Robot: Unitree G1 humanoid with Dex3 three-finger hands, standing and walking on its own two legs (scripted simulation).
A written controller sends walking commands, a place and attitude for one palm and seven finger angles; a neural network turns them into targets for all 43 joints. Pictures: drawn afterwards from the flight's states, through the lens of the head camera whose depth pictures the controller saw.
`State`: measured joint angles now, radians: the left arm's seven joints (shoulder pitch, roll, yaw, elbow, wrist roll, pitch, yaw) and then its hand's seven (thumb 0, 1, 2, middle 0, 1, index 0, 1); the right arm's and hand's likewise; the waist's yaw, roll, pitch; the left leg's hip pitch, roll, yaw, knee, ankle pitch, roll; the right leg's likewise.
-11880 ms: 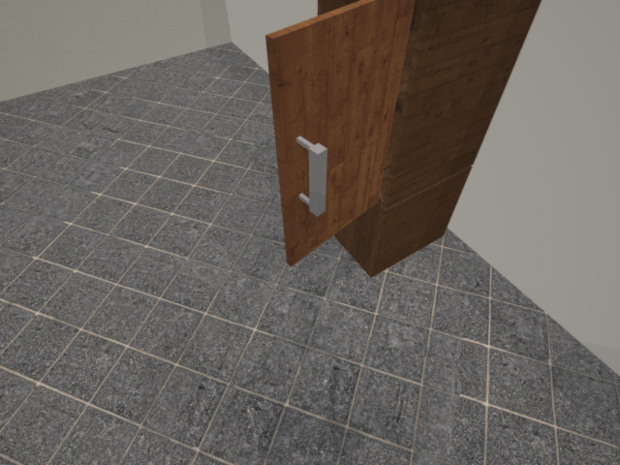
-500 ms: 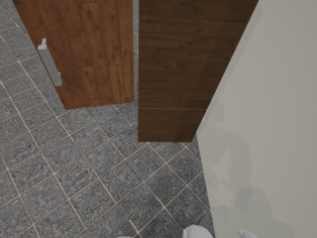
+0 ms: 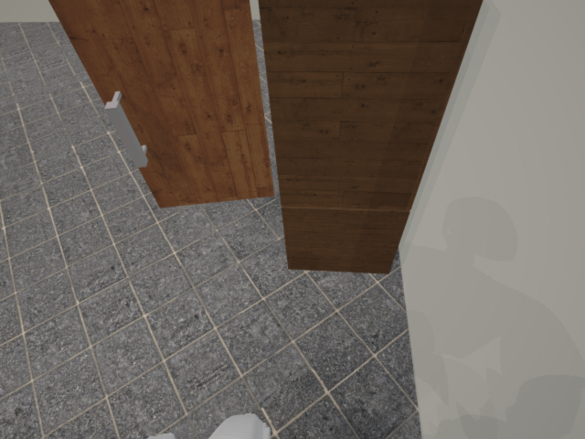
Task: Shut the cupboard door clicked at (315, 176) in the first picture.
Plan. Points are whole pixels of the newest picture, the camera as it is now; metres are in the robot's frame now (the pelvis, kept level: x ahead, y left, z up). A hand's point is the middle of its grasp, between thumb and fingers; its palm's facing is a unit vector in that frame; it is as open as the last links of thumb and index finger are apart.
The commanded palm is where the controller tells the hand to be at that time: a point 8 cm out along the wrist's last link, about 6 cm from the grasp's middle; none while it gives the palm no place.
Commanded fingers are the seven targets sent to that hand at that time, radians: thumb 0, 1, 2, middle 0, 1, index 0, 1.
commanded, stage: take the last steps up to it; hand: left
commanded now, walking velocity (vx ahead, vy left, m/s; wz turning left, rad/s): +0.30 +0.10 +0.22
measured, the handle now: (130, 130) +0.75 +0.40 -0.04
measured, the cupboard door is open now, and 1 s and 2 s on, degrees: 100 100 100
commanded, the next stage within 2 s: come to a stop and stand still in 0.92 s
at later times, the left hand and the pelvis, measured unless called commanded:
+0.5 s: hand out of the picture -0.01 +0.25 -0.18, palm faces +0.16 -0.97 -0.19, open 7.4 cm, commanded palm none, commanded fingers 0.00 0.90 0.90 -0.20 -0.30 -0.20 -0.30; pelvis +0.06 +0.06 +0.00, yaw +6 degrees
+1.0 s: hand (177, 349) +0.28 +0.23 -0.16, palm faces +0.13 -0.97 -0.22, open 7.1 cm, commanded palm none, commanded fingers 0.00 0.90 0.90 -0.20 -0.30 -0.20 -0.30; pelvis +0.22 +0.03 +0.00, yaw +6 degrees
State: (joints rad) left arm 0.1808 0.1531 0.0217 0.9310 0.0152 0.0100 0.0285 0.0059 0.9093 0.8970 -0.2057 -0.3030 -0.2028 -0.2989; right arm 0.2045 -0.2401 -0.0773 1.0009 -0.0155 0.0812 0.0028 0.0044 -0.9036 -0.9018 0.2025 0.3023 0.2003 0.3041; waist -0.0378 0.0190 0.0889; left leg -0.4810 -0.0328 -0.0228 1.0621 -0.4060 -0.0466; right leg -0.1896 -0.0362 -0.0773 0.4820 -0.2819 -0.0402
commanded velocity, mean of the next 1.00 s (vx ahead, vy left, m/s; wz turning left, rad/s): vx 0.25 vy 0.04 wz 0.03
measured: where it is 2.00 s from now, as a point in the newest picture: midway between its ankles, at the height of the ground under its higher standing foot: (298, 433)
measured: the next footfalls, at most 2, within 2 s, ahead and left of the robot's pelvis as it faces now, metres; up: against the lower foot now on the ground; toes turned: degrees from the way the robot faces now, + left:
left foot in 0.36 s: +0.05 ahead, +0.16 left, +0.00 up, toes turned +9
right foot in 0.78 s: +0.28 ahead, -0.04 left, +0.00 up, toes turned -2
